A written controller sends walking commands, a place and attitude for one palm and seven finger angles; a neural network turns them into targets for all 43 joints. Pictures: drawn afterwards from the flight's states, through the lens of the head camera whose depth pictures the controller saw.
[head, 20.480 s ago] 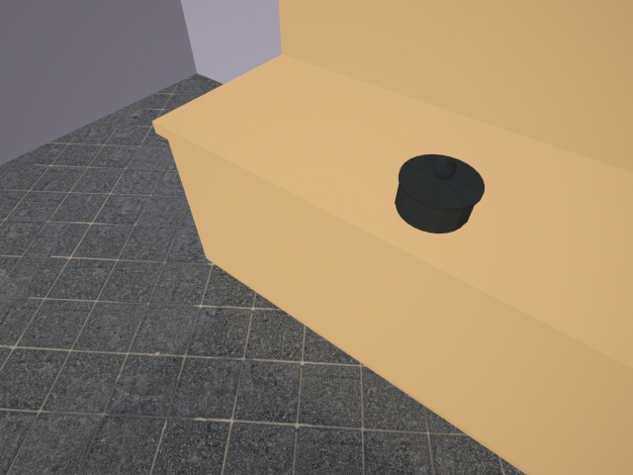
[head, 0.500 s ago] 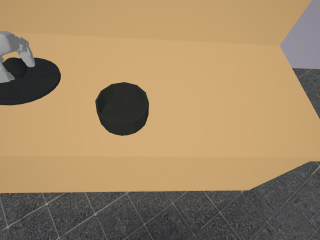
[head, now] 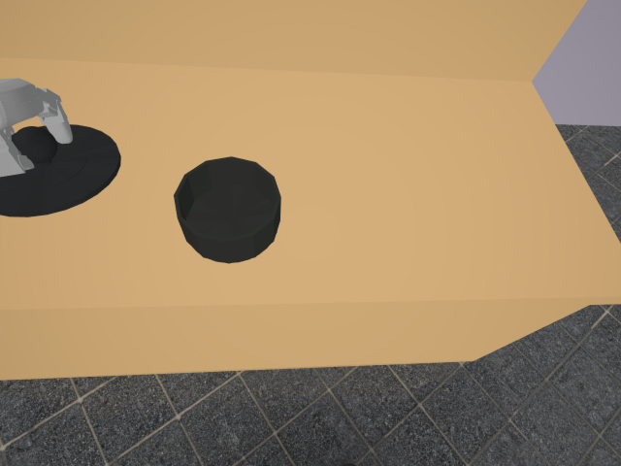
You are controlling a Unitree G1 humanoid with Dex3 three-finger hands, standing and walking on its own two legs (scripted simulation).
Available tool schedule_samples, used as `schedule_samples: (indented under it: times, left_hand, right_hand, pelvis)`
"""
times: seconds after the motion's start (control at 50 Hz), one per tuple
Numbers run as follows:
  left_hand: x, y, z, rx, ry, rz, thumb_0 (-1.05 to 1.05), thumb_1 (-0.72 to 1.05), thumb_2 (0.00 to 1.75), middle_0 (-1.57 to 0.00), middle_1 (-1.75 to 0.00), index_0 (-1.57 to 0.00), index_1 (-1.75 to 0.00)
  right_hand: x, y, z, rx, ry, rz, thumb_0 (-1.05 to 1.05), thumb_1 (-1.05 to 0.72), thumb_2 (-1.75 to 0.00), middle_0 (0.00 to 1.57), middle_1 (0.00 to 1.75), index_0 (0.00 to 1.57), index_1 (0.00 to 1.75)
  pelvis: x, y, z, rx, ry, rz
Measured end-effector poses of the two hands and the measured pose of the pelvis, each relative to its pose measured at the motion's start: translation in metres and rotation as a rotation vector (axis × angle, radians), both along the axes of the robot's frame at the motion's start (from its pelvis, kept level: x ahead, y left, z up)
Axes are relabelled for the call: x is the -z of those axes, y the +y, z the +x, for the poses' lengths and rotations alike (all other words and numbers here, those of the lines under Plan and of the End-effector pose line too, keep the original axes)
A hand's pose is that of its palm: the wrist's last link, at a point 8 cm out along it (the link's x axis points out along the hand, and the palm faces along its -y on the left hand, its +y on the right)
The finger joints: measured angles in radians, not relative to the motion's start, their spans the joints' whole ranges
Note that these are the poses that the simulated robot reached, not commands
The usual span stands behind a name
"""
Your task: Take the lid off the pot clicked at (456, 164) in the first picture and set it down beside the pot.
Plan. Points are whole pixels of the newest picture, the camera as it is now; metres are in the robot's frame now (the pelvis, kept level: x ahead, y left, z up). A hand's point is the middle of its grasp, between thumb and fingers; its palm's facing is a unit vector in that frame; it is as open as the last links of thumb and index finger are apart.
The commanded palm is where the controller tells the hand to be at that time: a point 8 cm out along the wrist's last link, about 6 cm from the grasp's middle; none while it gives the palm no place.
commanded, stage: lower the lid onto the table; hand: left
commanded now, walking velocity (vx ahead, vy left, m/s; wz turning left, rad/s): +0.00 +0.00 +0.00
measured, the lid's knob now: (35, 145) +0.50 +0.33 +0.08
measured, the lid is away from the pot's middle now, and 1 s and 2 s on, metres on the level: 0.23 0.23 0.23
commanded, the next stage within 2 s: open the fingers wide in 1.96 s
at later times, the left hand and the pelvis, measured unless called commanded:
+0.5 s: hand (25, 174) +0.46 +0.33 +0.07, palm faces -0.48 -0.10 -0.87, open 7.7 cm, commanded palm +0.52 +0.33 +0.14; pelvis +0.00 +0.00 -0.01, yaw +0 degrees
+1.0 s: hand (39, 194) +0.45 +0.33 +0.04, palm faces -0.51 -0.08 -0.86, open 7.7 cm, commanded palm +0.53 +0.33 +0.11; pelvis -0.01 +0.00 -0.01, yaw -1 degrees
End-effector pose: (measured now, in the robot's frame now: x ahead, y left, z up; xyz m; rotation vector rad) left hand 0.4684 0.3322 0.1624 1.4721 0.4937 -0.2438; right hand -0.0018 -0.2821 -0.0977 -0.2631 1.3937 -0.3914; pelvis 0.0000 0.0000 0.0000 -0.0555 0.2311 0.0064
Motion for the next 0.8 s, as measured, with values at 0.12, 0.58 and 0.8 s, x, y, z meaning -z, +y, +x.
schedule_samples:
  times: [0.12,0.58,0.8]
  left_hand:
    - [0.008,0.005,0.002,-0.014,0.016,0.002,0.15,0.43,0.76,-1.15,-1.20,-0.47,-0.94]
    - [0.034,0.004,-0.005,0.013,0.030,-0.011,0.15,0.43,0.76,-1.15,-1.20,-0.47,-0.94]
    - [0.048,0.001,-0.009,0.035,0.047,-0.009,0.15,0.43,0.76,-1.15,-1.21,-0.47,-0.94]
  right_hand:
    - [0.001,0.001,-0.004,0.010,0.019,0.000,0.01,-0.90,-0.90,0.21,0.30,0.21,0.30]
    - [0.003,-0.002,-0.010,0.016,0.038,-0.020,0.01,-0.90,-0.90,0.21,0.30,0.21,0.30]
    - [0.006,-0.001,-0.019,0.022,0.051,-0.028,0.01,-0.90,-0.90,0.21,0.30,0.21,0.30]
  pelvis:
    - [0.001,0.000,0.002,0.003,0.012,-0.002]
    - [0.007,0.000,-0.002,0.003,0.034,-0.009]
    - [0.010,0.000,-0.006,0.006,0.044,-0.011]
